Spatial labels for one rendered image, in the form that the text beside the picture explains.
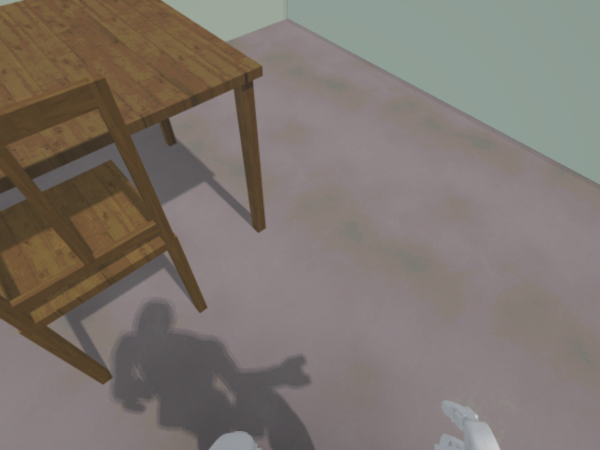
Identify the right robot hand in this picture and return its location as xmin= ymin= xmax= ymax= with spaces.
xmin=434 ymin=400 xmax=501 ymax=450

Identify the chair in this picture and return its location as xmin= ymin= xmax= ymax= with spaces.
xmin=0 ymin=73 xmax=207 ymax=384

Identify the table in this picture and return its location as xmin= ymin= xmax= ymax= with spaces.
xmin=0 ymin=0 xmax=266 ymax=233

